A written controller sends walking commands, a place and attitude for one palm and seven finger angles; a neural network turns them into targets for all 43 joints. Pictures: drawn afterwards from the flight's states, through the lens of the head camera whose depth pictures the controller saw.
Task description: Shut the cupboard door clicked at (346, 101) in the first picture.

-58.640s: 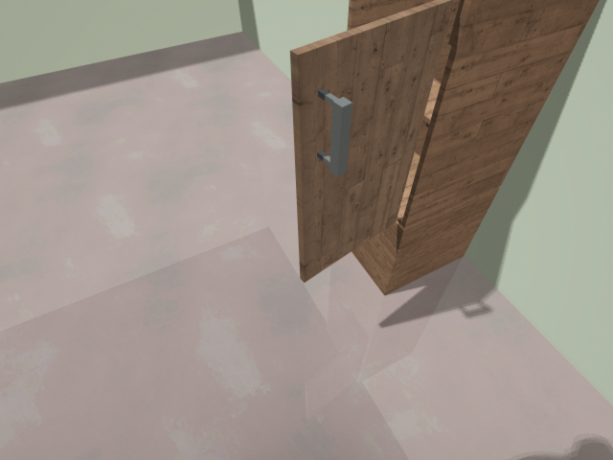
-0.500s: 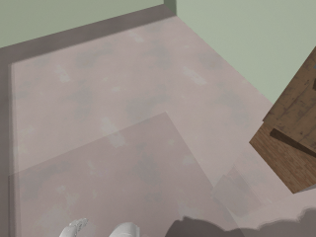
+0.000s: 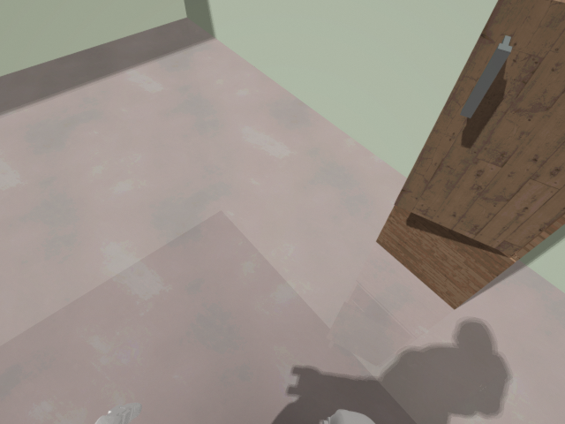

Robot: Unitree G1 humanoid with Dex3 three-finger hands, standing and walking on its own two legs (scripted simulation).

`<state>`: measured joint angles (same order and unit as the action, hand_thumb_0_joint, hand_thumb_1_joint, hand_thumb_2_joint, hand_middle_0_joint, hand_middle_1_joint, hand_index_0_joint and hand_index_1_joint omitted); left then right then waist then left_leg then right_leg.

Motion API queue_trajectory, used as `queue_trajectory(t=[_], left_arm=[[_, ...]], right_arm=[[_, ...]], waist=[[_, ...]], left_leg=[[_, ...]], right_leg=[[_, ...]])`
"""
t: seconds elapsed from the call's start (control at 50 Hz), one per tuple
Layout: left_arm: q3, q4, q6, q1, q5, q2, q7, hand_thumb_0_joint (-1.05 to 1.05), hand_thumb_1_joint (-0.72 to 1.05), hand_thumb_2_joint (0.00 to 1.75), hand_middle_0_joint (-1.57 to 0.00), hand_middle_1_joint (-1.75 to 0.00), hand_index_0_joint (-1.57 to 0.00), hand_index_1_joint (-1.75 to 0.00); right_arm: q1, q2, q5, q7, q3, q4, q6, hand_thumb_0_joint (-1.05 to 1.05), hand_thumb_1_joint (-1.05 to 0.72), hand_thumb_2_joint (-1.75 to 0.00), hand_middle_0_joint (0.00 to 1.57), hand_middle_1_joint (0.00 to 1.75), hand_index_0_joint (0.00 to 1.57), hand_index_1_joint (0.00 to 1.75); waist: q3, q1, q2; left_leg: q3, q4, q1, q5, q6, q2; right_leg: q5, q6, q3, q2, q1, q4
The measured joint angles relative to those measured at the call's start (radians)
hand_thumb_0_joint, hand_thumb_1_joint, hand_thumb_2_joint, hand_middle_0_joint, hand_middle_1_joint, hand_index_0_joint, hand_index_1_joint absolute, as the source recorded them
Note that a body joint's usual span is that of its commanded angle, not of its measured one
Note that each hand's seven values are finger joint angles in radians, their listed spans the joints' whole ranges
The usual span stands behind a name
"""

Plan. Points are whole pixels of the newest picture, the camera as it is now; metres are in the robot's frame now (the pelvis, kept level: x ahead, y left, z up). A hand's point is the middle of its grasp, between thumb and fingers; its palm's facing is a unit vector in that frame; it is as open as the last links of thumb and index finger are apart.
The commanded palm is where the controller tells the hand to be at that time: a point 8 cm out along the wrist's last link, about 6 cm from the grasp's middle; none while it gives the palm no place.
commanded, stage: turn to face it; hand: left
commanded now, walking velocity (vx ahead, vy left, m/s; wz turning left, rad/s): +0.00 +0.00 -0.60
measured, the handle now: (485, 78) +0.70 -0.33 +0.11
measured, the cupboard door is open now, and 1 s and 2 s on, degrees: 20 20 20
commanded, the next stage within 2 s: take the last steps up to it in 0.68 s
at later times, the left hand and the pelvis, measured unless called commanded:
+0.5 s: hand (175, 417) +0.14 +0.18 -0.18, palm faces -0.21 -0.96 -0.19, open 7.4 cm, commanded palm none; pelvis +0.03 +0.01 -0.01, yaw -14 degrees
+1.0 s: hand (211, 396) +0.17 +0.13 -0.16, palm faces -0.39 -0.89 -0.22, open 7.4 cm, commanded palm none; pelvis +0.04 -0.02 +0.00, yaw -25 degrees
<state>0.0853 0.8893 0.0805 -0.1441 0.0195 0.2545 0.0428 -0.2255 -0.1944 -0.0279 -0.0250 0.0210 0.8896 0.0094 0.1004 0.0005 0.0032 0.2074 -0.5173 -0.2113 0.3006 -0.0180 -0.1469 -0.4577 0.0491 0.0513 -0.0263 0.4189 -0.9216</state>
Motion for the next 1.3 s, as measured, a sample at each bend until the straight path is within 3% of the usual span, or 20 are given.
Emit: queue_trajectory(t=[0.06, 0.1, 0.16, 0.24, 0.34, 0.46, 0.48, 0.56, 0.6, 0.66, 0.76, 0.86, 0.9, 0.94, 1.0, 1.06, 1.12, 1.2, 1.24, 1.3], left_arm=[[-0.006, -0.003, -0.009, 0.004, 0.0, -0.01, 0.002, 0.01, 0.91, 0.9, -0.19, -0.3, -0.19, -0.29], [-0.014, -0.011, -0.026, -0.003, 0.004, -0.008, 0.002, 0.01, 0.91, 0.9, -0.19, -0.3, -0.19, -0.29], [-0.027, -0.004, -0.053, -0.002, 0.002, -0.036, -0.016, 0.01, 0.91, 0.9, -0.2, -0.3, -0.19, -0.3], [-0.033, 0.001, -0.048, -0.028, 0.002, -0.051, -0.035, 0.01, 0.91, 0.9, -0.2, -0.3, -0.2, -0.3], [-0.037, 0.017, -0.041, -0.048, 0.008, -0.047, -0.033, 0.01, 0.9, 0.9, -0.2, -0.3, -0.2, -0.3], [-0.029, 0.025, -0.033, -0.055, 0.007, -0.037, -0.031, 0.01, 0.9, 0.9, -0.2, -0.3, -0.2, -0.3], [-0.027, 0.025, -0.029, -0.058, 0.004, -0.035, -0.032, 0.01, 0.9, 0.9, -0.2, -0.3, -0.2, -0.3], [-0.012, 0.036, -0.01, -0.044, 0.001, -0.011, -0.03, 0.01, 0.91, 0.9, -0.2, -0.3, -0.2, -0.3], [-0.007, 0.04, -0.007, -0.039, 0.004, -0.004, -0.023, 0.01, 0.91, 0.9, -0.2, -0.3, -0.2, -0.3], [-0.004, 0.041, -0.009, -0.033, 0.003, -0.001, -0.019, 0.01, 0.91, 0.9, -0.2, -0.3, -0.19, -0.3], [-0.011, 0.052, -0.008, -0.02, 0.001, -0.013, -0.02, 0.01, 0.91, 0.9, -0.19, -0.3, -0.19, -0.29], [-0.026, 0.057, -0.026, -0.018, 0.001, -0.035, -0.018, 0.01, 0.91, 0.9, -0.19, -0.3, -0.19, -0.29], [-0.03, 0.069, -0.041, -0.025, 0.007, -0.054, -0.019, 0.01, 0.91, 0.9, -0.19, -0.3, -0.19, -0.29], [-0.038, 0.072, -0.052, -0.045, 0.008, -0.075, -0.022, 0.01, 0.91, 0.9, -0.2, -0.3, -0.19, -0.3], [-0.038, 0.082, -0.067, -0.086, 0.007, -0.088, -0.032, 0.0, 0.91, 0.9, -0.2, -0.3, -0.2, -0.3], [-0.04, 0.107, -0.075, -0.117, 0.008, -0.088, -0.034, 0.0, 0.91, 0.9, -0.2, -0.3, -0.2, -0.3], [-0.04, 0.131, -0.078, -0.136, 0.013, -0.086, -0.029, 0.01, 0.91, 0.9, -0.2, -0.3, -0.2, -0.3], [-0.033, 0.155, -0.073, -0.161, 0.009, -0.076, -0.022, 0.01, 0.9, 0.9, -0.2, -0.3, -0.2, -0.3], [-0.028, 0.168, -0.06, -0.164, 0.004, -0.065, -0.017, 0.01, 0.91, 0.9, -0.2, -0.3, -0.2, -0.3], [-0.023, 0.177, -0.041, -0.154, 0.019, -0.046, -0.005, 0.01, 0.91, 0.9, -0.2, -0.3, -0.2, -0.3]], right_arm=[[-0.002, -0.019, 0.002, 0.006, 0.013, 0.008, 0.006, 0.0, -0.9, -0.9, 0.2, 0.3, 0.2, 0.3], [-0.016, -0.034, 0.01, 0.012, 0.023, 0.012, 0.013, 0.0, -0.9, -0.9, 0.2, 0.3, 0.2, 0.3], [0.011, -0.071, 0.018, 0.007, 0.036, 0.033, 0.048, 0.0, -0.9, -0.9, 0.2, 0.3, 0.2, 0.3], [0.046, -0.079, 0.017, 0.009, 0.04, 0.032, 0.06, 0.0, -0.91, -0.9, 0.2, 0.3, 0.2, 0.3], [0.067, -0.066, 0.017, 0.015, 0.036, 0.004, 0.044, 0.0, -0.91, -0.9, 0.2, 0.3, 0.19, 0.3], [0.063, -0.049, 0.023, 0.007, 0.023, 0.001, 0.021, 0.0, -0.91, -0.9, 0.2, 0.3, 0.19, 0.3], [0.054, -0.049, 0.023, 0.006, 0.019, -0.001, 0.012, 0.0, -0.91, -0.9, 0.2, 0.3, 0.2, 0.3], [0.029, -0.015, 0.004, 0.0, -0.003, 0.007, 0.003, 0.0, -0.91, -0.9, 0.2, 0.3, 0.2, 0.3], [0.009, -0.003, 0.0, -0.005, -0.011, 0.009, 0.002, 0.0, -0.91, -0.9, 0.2, 0.3, 0.2, 0.3], [-0.012, 0.008, -0.001, -0.011, -0.016, 0.021, 0.0, 0.0, -0.91, -0.9, 0.2, 0.3, 0.2, 0.3], [-0.035, 0.015, 0.0, -0.009, -0.008, 0.051, -0.001, 0.0, -0.9, -0.9, 0.2, 0.3, 0.2, 0.3], [-0.064, 0.002, 0.005, 0.001, 0.007, 0.087, 0.01, 0.0, -0.9, -0.9, 0.2, 0.3, 0.2, 0.3], [-0.074, -0.015, 0.011, 0.005, 0.018, 0.108, 0.024, 0.0, -0.9, -0.9, 0.2, 0.3, 0.2, 0.3], [-0.076, -0.031, 0.009, 0.011, 0.026, 0.128, 0.044, 0.0, -0.91, -0.9, 0.2, 0.3, 0.2, 0.3], [-0.063, -0.038, 0.002, 0.022, 0.034, 0.136, 0.044, 0.01, -0.91, -0.9, 0.2, 0.3, 0.2, 0.3], [-0.046, -0.036, -0.001, 0.029, 0.039, 0.117, 0.028, 0.01, -0.91, -0.9, 0.2, 0.3, 0.2, 0.3], [-0.029, -0.031, 0.0, 0.029, 0.042, 0.099, 0.012, 0.0, -0.91, -0.9, 0.2, 0.3, 0.2, 0.3], [-0.021, -0.024, 0.0, 0.019, 0.034, 0.083, -0.027, 0.0, -0.91, -0.9, 0.2, 0.3, 0.19, 0.3], [-0.016, -0.013, -0.01, 0.008, 0.026, 0.084, -0.053, 0.0, -0.91, -0.9, 0.2, 0.3, 0.2, 0.3], [-0.044, 0.004, -0.013, -0.003, 0.011, 0.08, -0.063, 0.0, -0.91, -0.9, 0.2, 0.3, 0.2, 0.3]], waist=[[0.004, -0.007, 0.023], [-0.008, -0.009, 0.027], [0.001, -0.011, 0.067], [-0.004, -0.005, 0.05], [-0.013, -0.006, 0.012], [-0.03, 0.006, -0.02], [-0.039, 0.004, -0.018], [-0.034, 0.009, -0.054], [-0.036, 0.005, -0.05], [-0.034, 0.005, -0.038], [-0.029, -0.009, -0.009], [-0.039, -0.024, 0.02], [-0.052, -0.027, 0.05], [-0.066, -0.027, 0.067], [-0.075, -0.02, 0.049], [-0.075, -0.026, 0.025], [-0.07, -0.024, 0.007], [-0.069, -0.012, -0.02], [-0.066, -0.013, -0.048], [-0.073, -0.021, -0.061]], left_leg=[[0.039, -0.048, 0.004, 0.035, -0.017, -0.025], [0.056, -0.13, -0.018, 0.079, -0.033, -0.039], [-0.078, -0.419, -0.134, 0.231, -0.045, -0.003], [-0.142, -0.597, -0.247, 0.16, -0.057, 0.051], [-0.172, -0.467, -0.259, 0.097, -0.065, 0.07], [-0.175, -0.15, -0.135, 0.033, -0.051, 0.104], [-0.177, -0.07, -0.101, -0.005, -0.041, 0.101], [-0.133, -0.067, -0.078, 0.004, 0.029, 0.097], [-0.12, -0.03, -0.055, -0.009, 0.035, 0.086], [-0.098, 0.024, -0.026, -0.034, 0.035, 0.074], [-0.063, 0.042, -0.009, -0.037, 0.028, 0.056], [-0.031, -0.04, -0.03, 0.013, 0.002, 0.036], [-0.051, -0.149, -0.066, 0.118, -0.008, 0.021], [-0.109, -0.333, -0.138, 0.199, -0.009, 0.045], [-0.127, -0.499, -0.228, 0.152, -0.014, 0.064], [-0.126, -0.482, -0.269, 0.085, -0.027, 0.057], [-0.123, -0.356, -0.258, 0.062, -0.03, 0.052], [-0.105, -0.094, -0.149, -0.021, -0.02, 0.066], [-0.08, -0.119, -0.138, -0.02, 0.023, 0.07], [-0.053, -0.098, -0.077, 0.028, 0.034, 0.057]], right_leg=[[0.054, -0.016, 0.02, 0.0, -0.066, 0.177], [0.171, -0.046, 0.023, 0.0, -0.13, 0.329], [0.14, -0.075, 0.01, 0.024, -0.112, 0.287], [0.182, -0.073, -0.039, 0.034, -0.135, 0.365], [0.22, -0.071, -0.087, 0.044, -0.146, 0.424], [0.199, -0.043, -0.135, 0.062, -0.122, 0.384], [0.186, -0.036, -0.139, 0.07, -0.109, 0.359], [-0.015, -0.035, -0.122, 0.073, -0.017, 0.069], [-0.018, -0.026, -0.093, 0.066, 0.02, -0.069], [0.014, -0.012, -0.07, 0.044, 0.034, -0.142], [0.011, -0.008, -0.041, 0.011, -0.034, 0.014], [0.128, -0.035, -0.007, 0.011, -0.182, 0.353], [0.129, -0.061, -0.005, 0.029, -0.203, 0.388], [0.125, -0.074, -0.002, 0.037, -0.217, 0.396], [0.151, -0.083, -0.019, 0.038, -0.257, 0.464], [0.166, -0.083, -0.026, 0.043, -0.29, 0.514], [0.152, -0.083, -0.028, 0.054, -0.312, 0.526], [0.072, -0.071, -0.042, 0.063, -0.307, 0.438], [-0.003, -0.086, -0.063, 0.058, -0.227, 0.222], [0.022, -0.091, -0.058, 0.052, -0.071, -0.119]])
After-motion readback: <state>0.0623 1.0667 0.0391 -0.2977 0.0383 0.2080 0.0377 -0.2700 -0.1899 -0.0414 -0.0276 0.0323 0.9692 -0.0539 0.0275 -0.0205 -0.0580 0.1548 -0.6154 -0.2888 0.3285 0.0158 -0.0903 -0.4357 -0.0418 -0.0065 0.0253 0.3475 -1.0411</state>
